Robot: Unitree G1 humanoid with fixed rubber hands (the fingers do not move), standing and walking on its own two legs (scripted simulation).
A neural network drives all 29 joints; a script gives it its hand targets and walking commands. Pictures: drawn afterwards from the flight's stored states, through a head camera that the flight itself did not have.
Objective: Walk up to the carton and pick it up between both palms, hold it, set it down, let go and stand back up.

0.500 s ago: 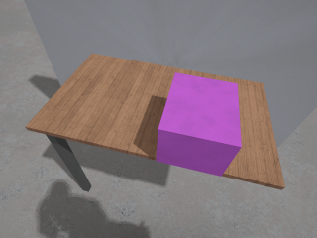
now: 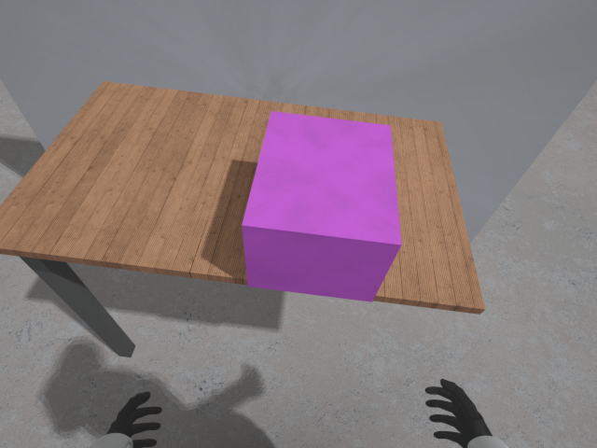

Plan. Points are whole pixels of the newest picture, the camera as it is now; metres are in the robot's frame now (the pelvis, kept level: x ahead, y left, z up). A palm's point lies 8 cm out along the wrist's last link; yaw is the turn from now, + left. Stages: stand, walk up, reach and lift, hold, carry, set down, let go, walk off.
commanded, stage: reach and lift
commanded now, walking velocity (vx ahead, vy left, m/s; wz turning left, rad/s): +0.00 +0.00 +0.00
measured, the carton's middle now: (320, 204) +0.51 -0.02 +0.00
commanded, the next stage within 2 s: none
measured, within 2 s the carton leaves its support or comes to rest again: neither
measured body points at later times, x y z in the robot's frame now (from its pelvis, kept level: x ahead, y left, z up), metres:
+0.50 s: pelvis +0.01 +0.03 +0.01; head +0.01 +0.05 +0.46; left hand +0.16 +0.25 -0.08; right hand +0.17 -0.21 -0.05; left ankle +0.03 +0.15 -0.73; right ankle +0.01 -0.06 -0.73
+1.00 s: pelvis +0.03 +0.03 +0.02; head +0.03 +0.04 +0.47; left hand +0.21 +0.23 -0.03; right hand +0.20 -0.21 -0.02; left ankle +0.03 +0.15 -0.73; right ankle +0.01 -0.06 -0.73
